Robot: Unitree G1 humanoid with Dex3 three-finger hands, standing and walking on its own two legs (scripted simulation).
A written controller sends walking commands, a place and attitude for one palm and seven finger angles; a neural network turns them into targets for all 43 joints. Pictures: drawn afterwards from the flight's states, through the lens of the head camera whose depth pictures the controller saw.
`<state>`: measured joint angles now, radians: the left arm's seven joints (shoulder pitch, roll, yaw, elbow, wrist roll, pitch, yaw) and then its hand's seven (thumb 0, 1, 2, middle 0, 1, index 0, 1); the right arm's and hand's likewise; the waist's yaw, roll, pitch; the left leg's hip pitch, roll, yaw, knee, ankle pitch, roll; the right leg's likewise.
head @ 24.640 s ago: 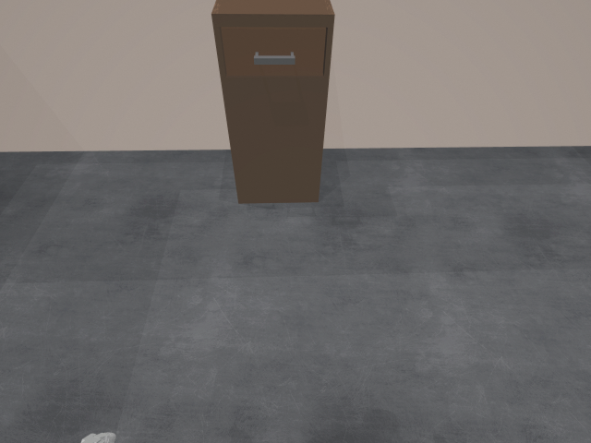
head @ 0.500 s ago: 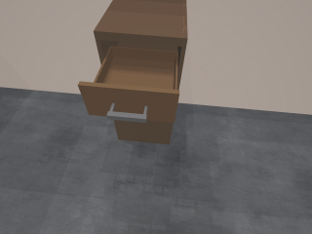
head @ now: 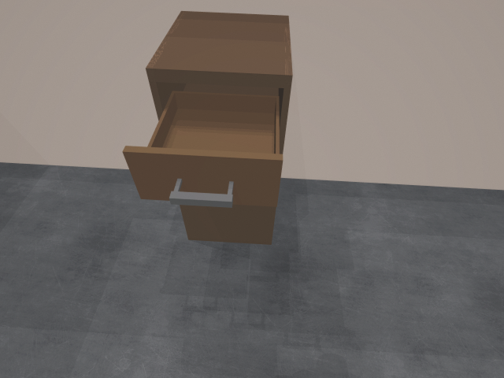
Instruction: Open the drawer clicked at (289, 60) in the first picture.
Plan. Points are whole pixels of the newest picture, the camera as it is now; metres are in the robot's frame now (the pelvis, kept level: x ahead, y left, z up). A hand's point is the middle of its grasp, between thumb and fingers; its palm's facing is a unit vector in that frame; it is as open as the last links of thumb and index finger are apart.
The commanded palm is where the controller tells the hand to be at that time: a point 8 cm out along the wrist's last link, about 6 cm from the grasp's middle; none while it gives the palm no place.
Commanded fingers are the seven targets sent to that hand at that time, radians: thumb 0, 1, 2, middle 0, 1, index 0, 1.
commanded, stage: let the arm hang, fingers relaxed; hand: left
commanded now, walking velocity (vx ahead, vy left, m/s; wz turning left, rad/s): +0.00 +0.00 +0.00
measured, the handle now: (203, 192) +0.50 +0.14 -0.05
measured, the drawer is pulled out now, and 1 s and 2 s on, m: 0.29 0.29 0.29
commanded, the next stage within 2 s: look to check the result in 0.08 s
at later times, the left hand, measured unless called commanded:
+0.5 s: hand out of the picture -0.02 +0.16 -0.18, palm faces +0.05 -0.98 -0.18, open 7.4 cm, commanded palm none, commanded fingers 0.00 0.90 0.90 -0.20 -0.30 -0.20 -0.30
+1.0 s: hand out of the picture +0.01 +0.15 -0.17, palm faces +0.06 -0.98 -0.19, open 7.4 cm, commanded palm none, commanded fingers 0.00 0.90 0.90 -0.20 -0.30 -0.20 -0.30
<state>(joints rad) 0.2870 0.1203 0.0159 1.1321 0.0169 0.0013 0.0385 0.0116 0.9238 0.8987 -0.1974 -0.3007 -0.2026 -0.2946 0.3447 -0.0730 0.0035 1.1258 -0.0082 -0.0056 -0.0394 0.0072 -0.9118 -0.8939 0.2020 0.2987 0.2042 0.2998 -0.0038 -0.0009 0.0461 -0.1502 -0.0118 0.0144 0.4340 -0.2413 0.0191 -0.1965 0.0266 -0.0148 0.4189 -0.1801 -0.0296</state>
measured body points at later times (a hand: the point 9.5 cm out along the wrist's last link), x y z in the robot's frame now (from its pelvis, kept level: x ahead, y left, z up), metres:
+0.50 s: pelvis +0.01 +0.00 +0.00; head +0.02 -0.01 +0.45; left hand -0.02 +0.21 -0.16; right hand -0.02 -0.21 -0.16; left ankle +0.00 +0.11 -0.74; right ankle +0.03 -0.10 -0.74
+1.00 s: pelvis +0.02 -0.02 +0.00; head +0.04 -0.03 +0.45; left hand +0.00 +0.20 -0.16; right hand -0.01 -0.22 -0.16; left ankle +0.00 +0.11 -0.74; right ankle +0.03 -0.10 -0.74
